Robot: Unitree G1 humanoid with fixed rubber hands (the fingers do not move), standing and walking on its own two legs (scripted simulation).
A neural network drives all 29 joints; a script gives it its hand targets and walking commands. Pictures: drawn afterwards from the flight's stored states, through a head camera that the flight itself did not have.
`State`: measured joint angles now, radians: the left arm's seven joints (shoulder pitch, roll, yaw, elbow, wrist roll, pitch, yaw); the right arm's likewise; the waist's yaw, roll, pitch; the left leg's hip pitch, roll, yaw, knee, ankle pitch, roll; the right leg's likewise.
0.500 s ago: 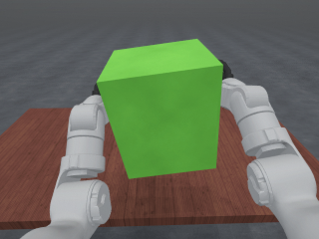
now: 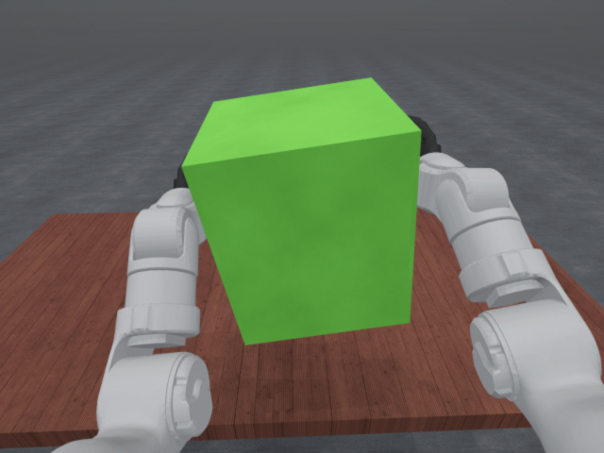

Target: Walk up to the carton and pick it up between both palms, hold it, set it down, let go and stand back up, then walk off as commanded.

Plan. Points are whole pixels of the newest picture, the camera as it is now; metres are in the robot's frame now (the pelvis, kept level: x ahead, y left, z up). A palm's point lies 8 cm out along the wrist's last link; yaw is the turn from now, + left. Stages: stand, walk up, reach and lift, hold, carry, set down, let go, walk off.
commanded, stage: hold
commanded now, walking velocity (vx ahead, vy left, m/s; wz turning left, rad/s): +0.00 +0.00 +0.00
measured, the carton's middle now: (309, 209) +0.36 -0.01 +0.25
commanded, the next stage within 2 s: set down in 0.30 s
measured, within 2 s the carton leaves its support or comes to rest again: neither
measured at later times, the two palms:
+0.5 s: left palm (187, 194) +0.37 +0.14 +0.27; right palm (424, 163) +0.37 -0.16 +0.30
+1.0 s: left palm (192, 238) +0.39 +0.15 +0.19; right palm (400, 217) +0.40 -0.14 +0.21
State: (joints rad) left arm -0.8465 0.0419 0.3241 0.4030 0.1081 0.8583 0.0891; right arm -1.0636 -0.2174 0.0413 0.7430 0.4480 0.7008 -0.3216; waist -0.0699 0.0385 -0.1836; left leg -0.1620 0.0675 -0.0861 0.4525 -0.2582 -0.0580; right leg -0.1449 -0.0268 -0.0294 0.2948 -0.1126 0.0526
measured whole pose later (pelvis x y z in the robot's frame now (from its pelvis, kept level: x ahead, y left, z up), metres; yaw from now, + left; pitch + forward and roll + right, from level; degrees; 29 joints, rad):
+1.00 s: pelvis -0.01 +0.00 +0.00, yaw +2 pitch -2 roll -2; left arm -0.80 0.09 0.21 0.61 0.08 0.48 0.12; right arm -0.92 -0.13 -0.01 0.84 0.29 0.31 -0.23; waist -0.07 -0.01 -0.06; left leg -0.16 0.05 -0.11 0.44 -0.24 -0.06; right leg -0.15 -0.04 -0.05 0.31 -0.12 0.05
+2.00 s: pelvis +0.00 +0.00 +0.00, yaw +2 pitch +1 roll -1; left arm -0.69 0.03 0.24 0.75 0.08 0.29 0.13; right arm -0.77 -0.05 -0.15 0.82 0.11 0.23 -0.16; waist -0.11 0.01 -0.09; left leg -0.22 0.04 -0.11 0.42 -0.23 -0.06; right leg -0.21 -0.05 -0.05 0.32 -0.12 0.05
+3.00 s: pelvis +0.01 +0.00 +0.00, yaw -1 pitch +4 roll -1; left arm -0.59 0.00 0.19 0.84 0.05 0.10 0.17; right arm -0.65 -0.05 -0.12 0.81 0.06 0.10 -0.12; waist -0.09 0.04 -0.11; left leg -0.26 0.05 -0.07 0.43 -0.25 -0.05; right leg -0.27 -0.04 -0.01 0.32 -0.13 0.06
